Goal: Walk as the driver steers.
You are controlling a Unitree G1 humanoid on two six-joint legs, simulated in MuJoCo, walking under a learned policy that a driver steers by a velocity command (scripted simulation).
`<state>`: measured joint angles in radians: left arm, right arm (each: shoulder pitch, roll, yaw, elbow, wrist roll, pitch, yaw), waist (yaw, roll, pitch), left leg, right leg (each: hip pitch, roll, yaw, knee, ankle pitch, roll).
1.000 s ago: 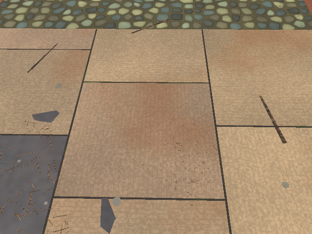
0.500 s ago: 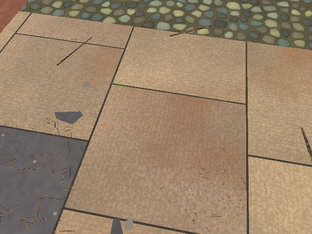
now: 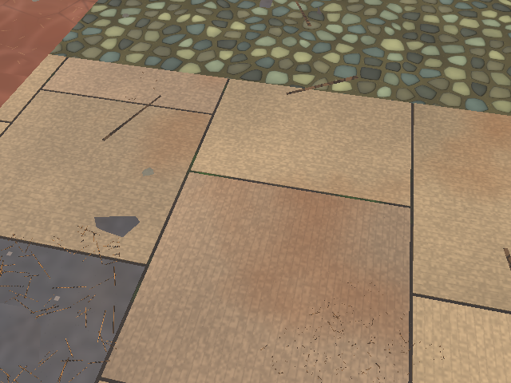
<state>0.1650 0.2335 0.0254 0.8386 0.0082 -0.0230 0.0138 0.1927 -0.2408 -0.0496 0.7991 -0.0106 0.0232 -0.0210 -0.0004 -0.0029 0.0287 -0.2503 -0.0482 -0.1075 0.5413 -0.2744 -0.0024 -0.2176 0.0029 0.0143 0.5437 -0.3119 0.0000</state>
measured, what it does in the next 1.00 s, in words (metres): stands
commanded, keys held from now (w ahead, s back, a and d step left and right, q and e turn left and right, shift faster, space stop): no key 1.00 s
